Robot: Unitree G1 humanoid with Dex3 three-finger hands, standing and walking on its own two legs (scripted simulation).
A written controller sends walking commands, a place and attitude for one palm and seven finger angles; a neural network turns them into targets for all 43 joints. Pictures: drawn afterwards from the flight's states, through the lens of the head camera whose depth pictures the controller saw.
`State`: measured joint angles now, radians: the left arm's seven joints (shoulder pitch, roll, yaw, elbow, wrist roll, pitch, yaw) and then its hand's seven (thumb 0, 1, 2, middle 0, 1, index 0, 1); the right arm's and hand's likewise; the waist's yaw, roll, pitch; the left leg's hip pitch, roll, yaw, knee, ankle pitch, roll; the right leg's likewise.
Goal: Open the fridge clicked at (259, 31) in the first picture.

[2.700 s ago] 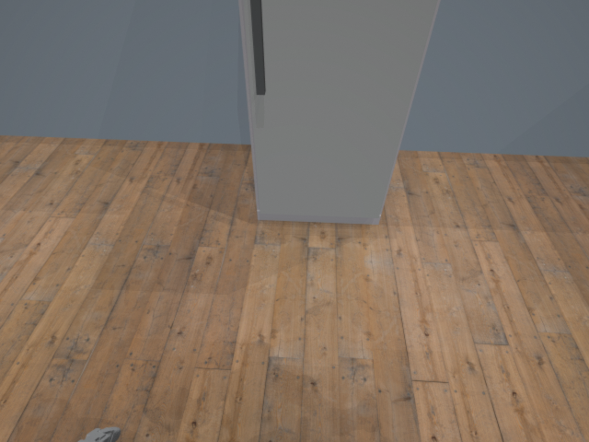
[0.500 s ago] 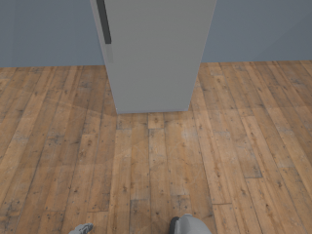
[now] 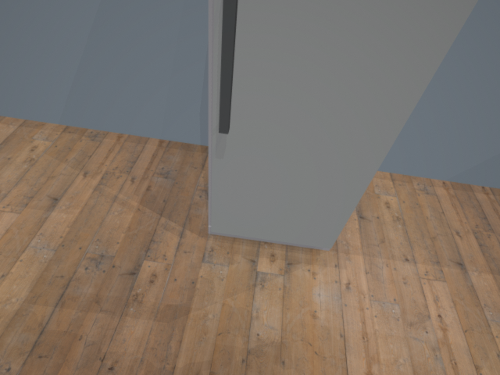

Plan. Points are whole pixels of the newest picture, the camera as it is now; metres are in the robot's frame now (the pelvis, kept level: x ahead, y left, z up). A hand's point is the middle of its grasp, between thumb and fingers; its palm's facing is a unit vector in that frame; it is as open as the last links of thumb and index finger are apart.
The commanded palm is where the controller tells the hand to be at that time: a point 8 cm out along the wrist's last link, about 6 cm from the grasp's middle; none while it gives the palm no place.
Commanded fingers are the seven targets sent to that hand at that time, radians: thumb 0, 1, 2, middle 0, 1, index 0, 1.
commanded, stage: take the last steps up to it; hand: left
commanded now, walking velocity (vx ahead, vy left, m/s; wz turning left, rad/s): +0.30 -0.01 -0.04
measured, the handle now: (229, 51) +0.75 +0.13 +0.16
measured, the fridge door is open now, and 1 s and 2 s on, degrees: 0 0 0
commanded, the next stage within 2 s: come to a stop and stand still in 0.52 s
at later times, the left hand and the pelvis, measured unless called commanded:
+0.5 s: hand (182, 314) +0.26 +0.14 -0.15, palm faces -0.07 -0.98 -0.20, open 7.4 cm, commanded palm none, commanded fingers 0.00 0.90 0.90 -0.20 -0.30 -0.20 -0.30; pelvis +0.16 -0.03 +0.01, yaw -3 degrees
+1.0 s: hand (185, 314) +0.25 +0.14 -0.15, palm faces +0.07 -0.97 -0.24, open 7.3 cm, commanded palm none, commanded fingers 0.00 0.90 0.90 -0.20 -0.30 -0.20 -0.30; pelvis +0.23 -0.05 +0.02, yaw -1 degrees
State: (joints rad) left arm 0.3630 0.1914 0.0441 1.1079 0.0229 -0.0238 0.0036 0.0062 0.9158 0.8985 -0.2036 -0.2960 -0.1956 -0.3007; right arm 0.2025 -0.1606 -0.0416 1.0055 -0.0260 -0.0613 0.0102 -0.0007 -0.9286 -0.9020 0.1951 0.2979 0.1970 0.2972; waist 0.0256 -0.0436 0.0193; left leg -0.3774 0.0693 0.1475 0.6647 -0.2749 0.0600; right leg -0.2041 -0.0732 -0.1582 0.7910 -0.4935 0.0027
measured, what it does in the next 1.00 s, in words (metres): walks ahead: right foot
